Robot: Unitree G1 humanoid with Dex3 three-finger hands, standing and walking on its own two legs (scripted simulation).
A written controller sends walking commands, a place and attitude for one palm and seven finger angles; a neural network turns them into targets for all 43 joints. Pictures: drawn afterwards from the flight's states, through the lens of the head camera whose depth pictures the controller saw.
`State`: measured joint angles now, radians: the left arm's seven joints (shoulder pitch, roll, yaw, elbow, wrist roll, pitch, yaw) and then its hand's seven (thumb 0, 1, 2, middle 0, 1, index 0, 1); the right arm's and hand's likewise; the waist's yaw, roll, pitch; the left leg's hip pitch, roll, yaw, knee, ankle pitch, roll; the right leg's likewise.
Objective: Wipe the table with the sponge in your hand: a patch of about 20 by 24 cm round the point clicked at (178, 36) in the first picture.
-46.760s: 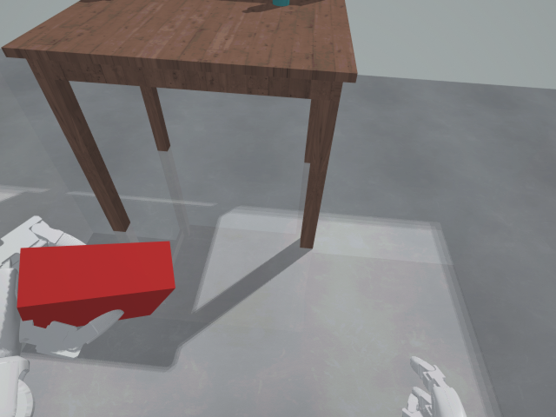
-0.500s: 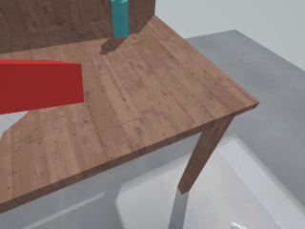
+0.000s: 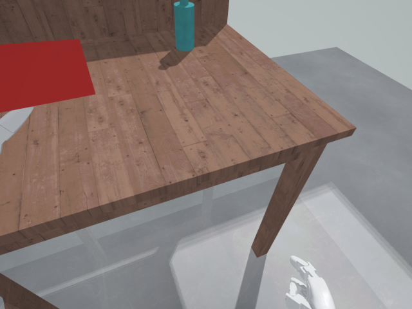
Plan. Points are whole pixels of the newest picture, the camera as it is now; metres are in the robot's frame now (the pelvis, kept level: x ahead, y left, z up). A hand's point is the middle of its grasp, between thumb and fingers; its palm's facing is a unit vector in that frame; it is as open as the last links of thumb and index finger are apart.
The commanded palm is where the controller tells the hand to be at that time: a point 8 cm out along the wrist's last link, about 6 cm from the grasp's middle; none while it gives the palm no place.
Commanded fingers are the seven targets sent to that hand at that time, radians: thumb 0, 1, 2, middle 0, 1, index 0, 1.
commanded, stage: step back with the hand held close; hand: left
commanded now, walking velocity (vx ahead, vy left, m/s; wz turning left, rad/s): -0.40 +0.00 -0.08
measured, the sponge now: (31, 76) +0.26 +0.24 +0.33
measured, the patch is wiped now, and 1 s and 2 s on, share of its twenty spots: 0.95 0.95 0.95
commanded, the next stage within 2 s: stop stepping back and stand still in 0.34 s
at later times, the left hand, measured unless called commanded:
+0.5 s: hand out of the picture +0.10 +0.24 +0.33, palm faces +0.57 -0.78 -0.23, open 9.5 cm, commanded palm +0.03 +0.27 +0.30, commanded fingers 0.00 0.10 1.30 -1.20 -1.60 -1.20 -1.60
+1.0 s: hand out of the picture +0.00 +0.22 +0.31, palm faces +0.54 -0.81 -0.21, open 9.5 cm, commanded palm -0.07 +0.25 +0.30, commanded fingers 0.00 0.10 1.30 -1.20 -1.60 -1.20 -1.60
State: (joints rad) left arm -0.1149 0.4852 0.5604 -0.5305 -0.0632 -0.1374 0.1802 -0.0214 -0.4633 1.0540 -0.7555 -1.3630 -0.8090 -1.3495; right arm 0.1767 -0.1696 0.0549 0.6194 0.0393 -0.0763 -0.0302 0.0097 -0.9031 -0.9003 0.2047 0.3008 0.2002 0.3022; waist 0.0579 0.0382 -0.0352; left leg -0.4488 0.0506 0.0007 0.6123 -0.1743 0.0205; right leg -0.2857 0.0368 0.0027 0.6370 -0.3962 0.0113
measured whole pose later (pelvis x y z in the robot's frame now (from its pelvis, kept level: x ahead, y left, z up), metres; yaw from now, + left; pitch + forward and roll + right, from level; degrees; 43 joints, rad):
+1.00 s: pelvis -0.23 -0.02 +0.00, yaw -1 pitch +0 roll -1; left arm 0.07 0.47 0.51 -0.51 -0.06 -0.09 0.16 -0.02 -0.47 1.06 -0.75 -1.37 -0.81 -1.36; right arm 0.30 -0.20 0.05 0.60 0.04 -0.05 -0.03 0.01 -0.90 -0.90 0.20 0.30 0.20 0.30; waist -0.03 0.02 -0.12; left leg -0.39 0.06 0.00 0.71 -0.41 0.01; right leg -0.25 0.04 -0.08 0.55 -0.37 -0.05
